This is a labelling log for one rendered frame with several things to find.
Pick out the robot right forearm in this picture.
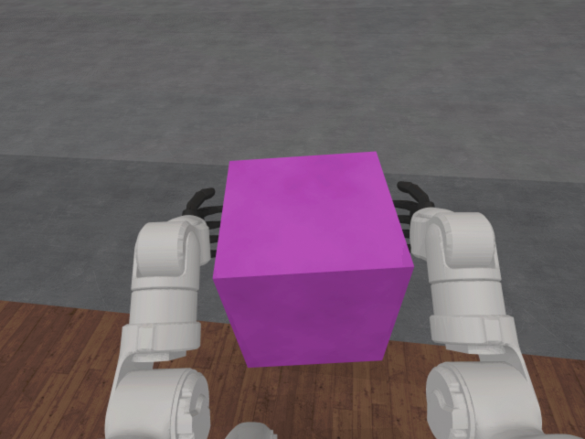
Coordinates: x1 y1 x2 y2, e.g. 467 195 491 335
409 208 542 428

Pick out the right robot hand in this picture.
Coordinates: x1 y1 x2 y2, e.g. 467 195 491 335
392 181 435 253

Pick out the robot left upper arm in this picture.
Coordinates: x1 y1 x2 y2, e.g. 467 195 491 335
105 368 210 439

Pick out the carton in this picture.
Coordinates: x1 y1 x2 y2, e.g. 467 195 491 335
213 152 414 368

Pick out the robot left forearm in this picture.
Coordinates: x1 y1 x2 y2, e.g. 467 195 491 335
105 215 211 438

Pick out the robot right upper arm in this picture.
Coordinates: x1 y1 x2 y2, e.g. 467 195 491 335
426 361 583 439

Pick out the left robot hand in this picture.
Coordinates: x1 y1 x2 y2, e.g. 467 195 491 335
182 187 223 258

